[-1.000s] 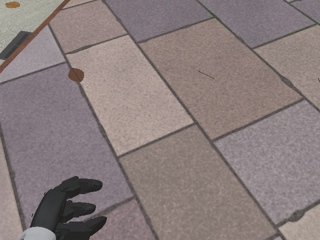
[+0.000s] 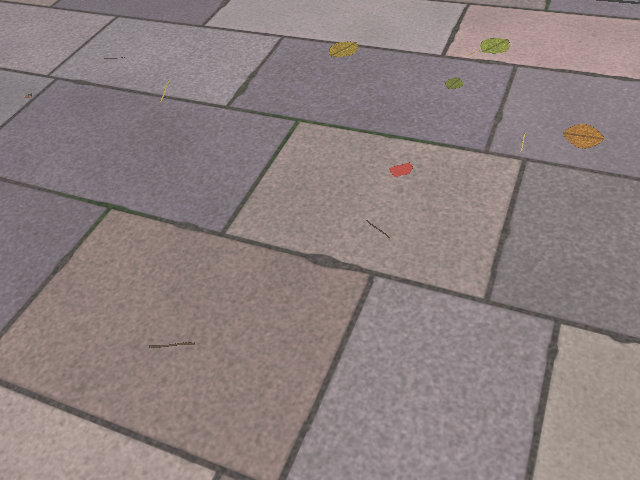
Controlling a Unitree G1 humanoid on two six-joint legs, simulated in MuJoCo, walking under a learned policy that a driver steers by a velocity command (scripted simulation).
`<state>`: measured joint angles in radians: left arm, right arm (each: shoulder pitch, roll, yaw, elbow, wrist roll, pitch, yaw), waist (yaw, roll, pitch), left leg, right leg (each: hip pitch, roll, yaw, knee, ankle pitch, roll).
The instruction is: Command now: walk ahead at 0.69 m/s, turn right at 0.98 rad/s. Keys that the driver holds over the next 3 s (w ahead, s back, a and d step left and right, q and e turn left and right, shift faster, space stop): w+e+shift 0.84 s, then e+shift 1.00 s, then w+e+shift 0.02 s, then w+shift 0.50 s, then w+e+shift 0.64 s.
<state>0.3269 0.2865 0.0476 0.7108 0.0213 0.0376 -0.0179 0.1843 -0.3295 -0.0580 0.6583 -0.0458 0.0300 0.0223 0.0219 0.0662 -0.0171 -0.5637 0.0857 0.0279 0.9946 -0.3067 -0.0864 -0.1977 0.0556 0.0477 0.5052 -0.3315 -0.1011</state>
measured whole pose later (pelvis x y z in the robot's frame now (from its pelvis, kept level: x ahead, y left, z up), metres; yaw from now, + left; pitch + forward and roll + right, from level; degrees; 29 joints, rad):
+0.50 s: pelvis +0.31 -0.02 +0.00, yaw -27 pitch +2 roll +3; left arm 0.17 0.36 0.06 0.70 0.04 -0.01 -0.07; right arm 0.34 -0.32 -0.07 0.75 -0.04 -0.06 -0.01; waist -0.03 -0.06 -0.01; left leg -0.12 0.02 0.15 0.42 -0.33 -0.02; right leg -0.62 -0.01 0.01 1.28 -0.24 -0.11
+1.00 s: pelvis +0.65 -0.30 -0.01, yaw -56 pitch +1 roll +0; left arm 0.42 0.32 0.06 0.83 0.00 -0.03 0.00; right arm 0.03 -0.27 0.00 0.58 -0.05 -0.04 0.00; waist 0.06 0.00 0.11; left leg -0.72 0.14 -0.07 0.97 -0.25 -0.07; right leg -0.10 0.26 0.14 0.43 -0.28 -0.21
